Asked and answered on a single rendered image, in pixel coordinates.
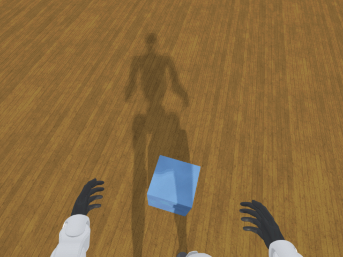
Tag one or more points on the robot left hand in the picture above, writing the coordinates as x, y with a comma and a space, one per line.
81, 205

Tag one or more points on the robot left forearm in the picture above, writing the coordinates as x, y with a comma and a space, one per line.
74, 238

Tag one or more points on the carton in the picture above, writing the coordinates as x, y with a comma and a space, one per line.
173, 185

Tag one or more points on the robot right hand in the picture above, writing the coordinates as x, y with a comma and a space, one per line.
267, 229

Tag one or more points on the robot right forearm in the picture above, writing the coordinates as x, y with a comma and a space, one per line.
283, 248

